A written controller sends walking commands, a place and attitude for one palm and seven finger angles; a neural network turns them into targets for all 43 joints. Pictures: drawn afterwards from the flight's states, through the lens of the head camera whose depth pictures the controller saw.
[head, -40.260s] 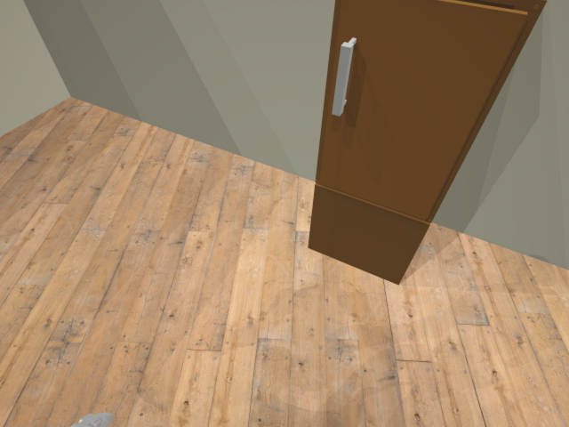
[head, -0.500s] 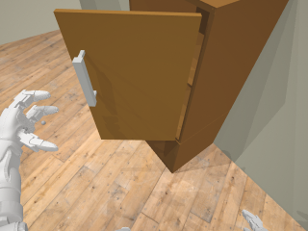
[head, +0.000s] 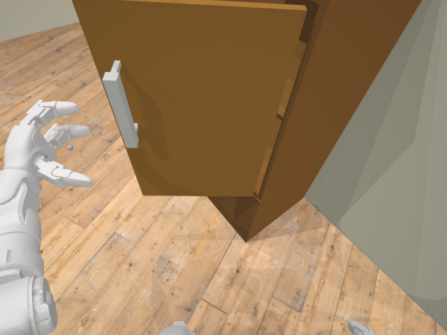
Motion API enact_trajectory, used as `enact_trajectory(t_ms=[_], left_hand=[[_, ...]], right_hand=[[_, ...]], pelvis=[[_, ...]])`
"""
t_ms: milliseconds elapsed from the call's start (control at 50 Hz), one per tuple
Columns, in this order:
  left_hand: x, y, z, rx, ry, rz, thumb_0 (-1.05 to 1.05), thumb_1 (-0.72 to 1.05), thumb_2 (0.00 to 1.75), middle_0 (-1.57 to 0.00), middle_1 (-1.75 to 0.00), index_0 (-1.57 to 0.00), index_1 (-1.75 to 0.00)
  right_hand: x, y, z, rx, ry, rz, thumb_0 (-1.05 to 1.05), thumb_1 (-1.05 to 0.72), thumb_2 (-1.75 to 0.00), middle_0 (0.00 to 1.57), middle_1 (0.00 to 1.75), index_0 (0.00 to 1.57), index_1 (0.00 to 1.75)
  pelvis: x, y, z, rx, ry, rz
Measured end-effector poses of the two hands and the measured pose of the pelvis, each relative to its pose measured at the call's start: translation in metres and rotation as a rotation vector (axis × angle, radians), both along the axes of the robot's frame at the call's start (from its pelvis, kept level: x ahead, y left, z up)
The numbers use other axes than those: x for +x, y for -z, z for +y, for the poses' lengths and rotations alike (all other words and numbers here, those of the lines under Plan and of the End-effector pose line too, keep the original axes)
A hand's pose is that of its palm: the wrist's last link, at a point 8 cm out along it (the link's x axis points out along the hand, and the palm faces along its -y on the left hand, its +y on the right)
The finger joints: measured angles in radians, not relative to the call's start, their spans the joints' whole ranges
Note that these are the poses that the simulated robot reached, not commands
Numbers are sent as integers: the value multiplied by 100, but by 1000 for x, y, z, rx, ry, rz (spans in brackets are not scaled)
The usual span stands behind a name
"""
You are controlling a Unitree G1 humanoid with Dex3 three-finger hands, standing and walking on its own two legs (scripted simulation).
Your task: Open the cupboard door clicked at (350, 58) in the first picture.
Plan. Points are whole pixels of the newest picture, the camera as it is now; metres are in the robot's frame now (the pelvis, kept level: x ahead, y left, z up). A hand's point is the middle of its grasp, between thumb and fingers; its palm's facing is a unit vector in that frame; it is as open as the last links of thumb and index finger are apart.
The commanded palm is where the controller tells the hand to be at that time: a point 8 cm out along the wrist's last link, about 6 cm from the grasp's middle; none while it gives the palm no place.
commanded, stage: move the hooked fingers beside the handle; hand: left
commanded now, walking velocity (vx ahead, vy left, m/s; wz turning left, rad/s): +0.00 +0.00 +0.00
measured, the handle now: (125, 107) +0.52 +0.21 +0.09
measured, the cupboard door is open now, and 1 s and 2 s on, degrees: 53 53 53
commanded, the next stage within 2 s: slide the fingers in behind the handle in 1.38 s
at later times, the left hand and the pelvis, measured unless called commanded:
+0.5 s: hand (86, 124) +0.46 +0.27 +0.10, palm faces +0.06 -1.00 +0.01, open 14.0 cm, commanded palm +0.44 +0.31 +0.10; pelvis +0.00 -0.01 -0.01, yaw -1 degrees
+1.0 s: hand (86, 122) +0.47 +0.27 +0.09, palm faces +0.05 -1.00 +0.01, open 14.0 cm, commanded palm +0.45 +0.31 +0.09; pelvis +0.01 -0.01 -0.01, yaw -1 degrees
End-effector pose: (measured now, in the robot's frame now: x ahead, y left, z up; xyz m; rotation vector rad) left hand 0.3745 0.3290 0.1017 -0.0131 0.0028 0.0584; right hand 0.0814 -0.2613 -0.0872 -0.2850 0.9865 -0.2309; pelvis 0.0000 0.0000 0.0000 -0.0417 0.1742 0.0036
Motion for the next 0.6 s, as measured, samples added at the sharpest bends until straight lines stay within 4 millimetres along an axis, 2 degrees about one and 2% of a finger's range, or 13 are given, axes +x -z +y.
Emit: enact_trajectory(t_ms=[220, 600], left_hand=[[28, 3, -6, -2, 11, 8, -1, -50, 30, -30, -120, -30, -120], [72, 1, -10, 14, 2, 18, -1, -50, 30, -30, -120, -30, -120]], right_hand=[[-20, 6, -5, -14, 33, 87, 1, -91, -90, 20, 30, 20, 30], [-67, 15, -20, -33, 115, 255, 1, -91, -90, 20, 30, 20, 30]], pelvis=[[1, 4, 1, -4, 2, 32], [1, 12, -8, -10, 13, 97]])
